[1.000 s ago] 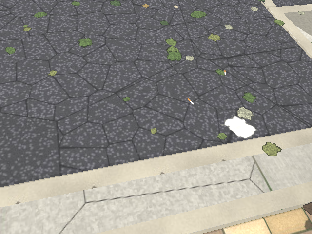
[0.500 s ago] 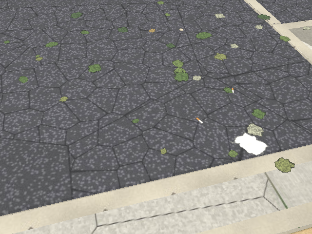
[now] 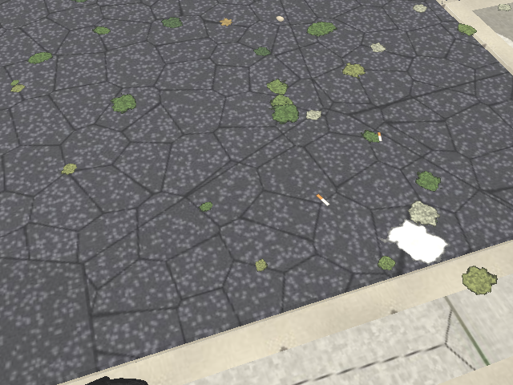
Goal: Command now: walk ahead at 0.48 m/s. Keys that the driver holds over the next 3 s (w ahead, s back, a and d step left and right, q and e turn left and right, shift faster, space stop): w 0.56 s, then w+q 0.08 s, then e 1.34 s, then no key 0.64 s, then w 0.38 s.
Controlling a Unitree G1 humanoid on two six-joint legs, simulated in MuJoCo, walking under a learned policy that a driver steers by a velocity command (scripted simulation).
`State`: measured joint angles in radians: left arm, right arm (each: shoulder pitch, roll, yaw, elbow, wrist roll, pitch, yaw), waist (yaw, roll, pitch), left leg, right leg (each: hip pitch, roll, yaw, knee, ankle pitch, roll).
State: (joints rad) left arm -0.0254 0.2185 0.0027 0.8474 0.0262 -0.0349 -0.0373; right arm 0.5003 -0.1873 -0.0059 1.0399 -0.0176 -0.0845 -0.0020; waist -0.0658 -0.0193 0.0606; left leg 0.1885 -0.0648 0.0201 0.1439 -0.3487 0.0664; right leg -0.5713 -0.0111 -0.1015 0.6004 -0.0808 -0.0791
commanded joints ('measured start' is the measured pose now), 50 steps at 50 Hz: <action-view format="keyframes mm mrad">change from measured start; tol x32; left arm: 1 152 123 41 -6 -3 -23 23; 32 579 35 26 153 -44 -58 42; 50 217 24 42 29 5 27 29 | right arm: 1 -22 -184 -37 -24 -4 -5 -10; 25 -578 -87 -20 -259 -7 37 33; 32 25 -311 -107 -99 -46 11 -4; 50 -166 -148 -52 -87 5 24 -44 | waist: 1 135 122 -56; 50 59 119 -65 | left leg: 1 -73 267 -42 279 1127 72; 5 -780 12 -97 1228 -129 30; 26 -829 111 61 451 289 -3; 30 -411 9 104 318 222 83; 33 113 461 -703 161 250 309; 40 -390 299 -35 107 960 134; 50 -251 302 126 204 894 111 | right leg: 1 255 76 -15 -48 -60 -59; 5 842 -377 835 -339 -375 -269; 11 385 -198 313 -462 26 -154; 29 730 -196 109 -201 789 -84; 31 496 -137 42 223 537 -45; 33 -9 70 122 760 -410 0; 50 124 -6 19 124 -50 27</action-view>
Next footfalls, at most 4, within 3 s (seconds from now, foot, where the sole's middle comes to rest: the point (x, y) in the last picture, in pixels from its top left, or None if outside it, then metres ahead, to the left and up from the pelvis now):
0.06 right None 0.21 -0.08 -0.77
0.62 left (218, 357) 0.52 0.08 -0.77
1.12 right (280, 312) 0.63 -0.09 -0.77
1.62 left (207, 319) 0.63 0.11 -0.77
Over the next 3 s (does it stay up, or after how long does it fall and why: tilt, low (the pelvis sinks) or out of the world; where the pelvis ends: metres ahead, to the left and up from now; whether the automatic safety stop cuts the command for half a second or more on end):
stays up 0.54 -0.04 0.01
